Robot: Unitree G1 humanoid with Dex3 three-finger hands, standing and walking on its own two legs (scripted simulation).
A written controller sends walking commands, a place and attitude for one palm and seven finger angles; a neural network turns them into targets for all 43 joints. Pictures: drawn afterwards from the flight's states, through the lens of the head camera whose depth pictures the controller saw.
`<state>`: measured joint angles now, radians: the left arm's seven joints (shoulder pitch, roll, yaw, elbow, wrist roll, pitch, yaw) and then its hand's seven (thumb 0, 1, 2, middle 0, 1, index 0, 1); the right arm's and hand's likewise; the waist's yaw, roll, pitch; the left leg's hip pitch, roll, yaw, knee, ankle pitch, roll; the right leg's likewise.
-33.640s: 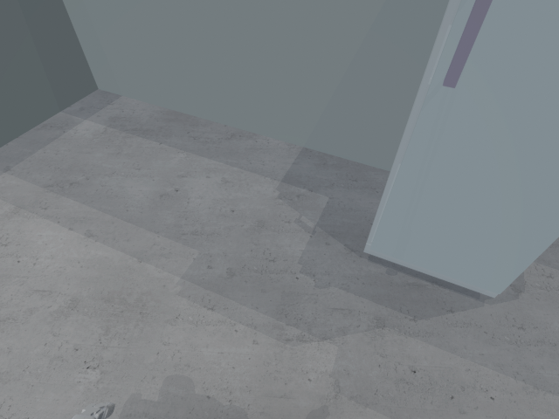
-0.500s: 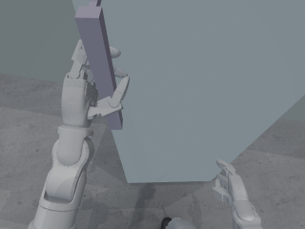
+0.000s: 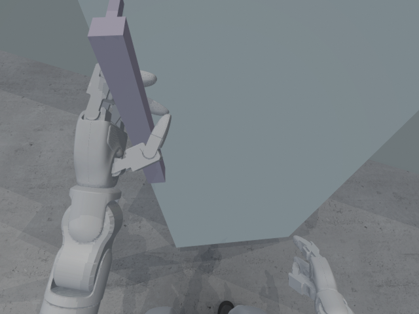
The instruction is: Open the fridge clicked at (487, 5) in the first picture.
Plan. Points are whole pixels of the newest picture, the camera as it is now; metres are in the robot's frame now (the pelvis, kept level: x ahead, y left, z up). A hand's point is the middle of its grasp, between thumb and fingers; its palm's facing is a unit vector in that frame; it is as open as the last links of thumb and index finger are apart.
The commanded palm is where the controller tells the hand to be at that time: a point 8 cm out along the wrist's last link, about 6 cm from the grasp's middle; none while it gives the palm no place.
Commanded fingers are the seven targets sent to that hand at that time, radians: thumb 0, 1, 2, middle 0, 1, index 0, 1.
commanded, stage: walk backward, drawing the door open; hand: left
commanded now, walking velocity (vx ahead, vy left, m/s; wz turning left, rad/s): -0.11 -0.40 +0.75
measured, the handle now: (141, 111) +0.35 +0.09 +0.21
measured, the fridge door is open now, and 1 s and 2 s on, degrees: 26 55 74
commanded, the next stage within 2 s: stop walking and hold the door back in 1.56 s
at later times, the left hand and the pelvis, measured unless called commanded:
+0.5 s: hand (185, 223) +0.21 +0.03 +0.21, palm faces +0.30 -0.94 -0.14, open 7.6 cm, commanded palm +0.16 +0.07 +0.21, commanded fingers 0.00 0.90 0.90 -0.45 -1.40 -0.45 -1.40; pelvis -0.06 -0.16 -0.01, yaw +17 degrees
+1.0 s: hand out of the picture +0.12 -0.04 +0.21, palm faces +0.65 -0.75 -0.14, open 7.3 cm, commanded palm +0.07 -0.02 +0.20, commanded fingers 0.00 0.90 0.90 -0.45 -1.40 -0.45 -1.40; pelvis -0.04 -0.33 -0.01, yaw +34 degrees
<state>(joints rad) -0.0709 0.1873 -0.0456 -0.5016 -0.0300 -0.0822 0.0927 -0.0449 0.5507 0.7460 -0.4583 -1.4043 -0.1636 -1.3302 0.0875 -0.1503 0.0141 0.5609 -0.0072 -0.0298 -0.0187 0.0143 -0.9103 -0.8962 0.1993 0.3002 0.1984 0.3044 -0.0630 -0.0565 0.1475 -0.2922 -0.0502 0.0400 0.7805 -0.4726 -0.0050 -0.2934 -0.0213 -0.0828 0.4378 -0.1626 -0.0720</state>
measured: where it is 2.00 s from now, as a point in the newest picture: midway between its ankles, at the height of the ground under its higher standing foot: outside the picture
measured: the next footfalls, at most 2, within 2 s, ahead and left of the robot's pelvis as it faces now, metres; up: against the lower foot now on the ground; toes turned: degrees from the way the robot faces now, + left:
left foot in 0.06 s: -0.04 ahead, +0.09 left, +0.00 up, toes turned +6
right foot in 0.40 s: +0.03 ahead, -0.27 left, +0.00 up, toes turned +14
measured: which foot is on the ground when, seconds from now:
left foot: up 0.00-0.04, down 0.06-0.42, up 0.44-0.64, down 0.66-1.00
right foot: down 0.00-0.08, up 0.10-0.38, down 0.40-0.66, up 0.68-1.00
